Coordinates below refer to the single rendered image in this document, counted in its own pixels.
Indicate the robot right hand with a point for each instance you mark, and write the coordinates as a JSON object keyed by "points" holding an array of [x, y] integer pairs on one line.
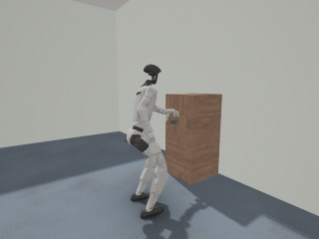
{"points": [[154, 149]]}

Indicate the left robot forearm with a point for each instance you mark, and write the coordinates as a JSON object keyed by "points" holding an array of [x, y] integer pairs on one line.
{"points": [[161, 110]]}

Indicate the drawer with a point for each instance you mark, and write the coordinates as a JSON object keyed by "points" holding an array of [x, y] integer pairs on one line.
{"points": [[181, 121]]}

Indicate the right robot upper arm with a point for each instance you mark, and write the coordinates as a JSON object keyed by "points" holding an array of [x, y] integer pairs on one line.
{"points": [[151, 92]]}

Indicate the handle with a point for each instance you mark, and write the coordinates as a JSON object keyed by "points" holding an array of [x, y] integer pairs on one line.
{"points": [[173, 121]]}

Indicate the right robot thigh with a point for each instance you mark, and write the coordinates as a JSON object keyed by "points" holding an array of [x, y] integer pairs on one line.
{"points": [[142, 145]]}

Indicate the right robot forearm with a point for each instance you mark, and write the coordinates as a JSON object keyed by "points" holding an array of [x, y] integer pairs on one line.
{"points": [[145, 121]]}

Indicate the cabinet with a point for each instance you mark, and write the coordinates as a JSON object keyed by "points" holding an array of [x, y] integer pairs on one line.
{"points": [[192, 155]]}

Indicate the robot left hand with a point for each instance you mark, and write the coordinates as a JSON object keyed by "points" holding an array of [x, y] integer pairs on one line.
{"points": [[171, 111]]}

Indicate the robot torso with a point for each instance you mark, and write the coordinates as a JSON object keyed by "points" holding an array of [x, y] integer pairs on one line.
{"points": [[137, 129]]}

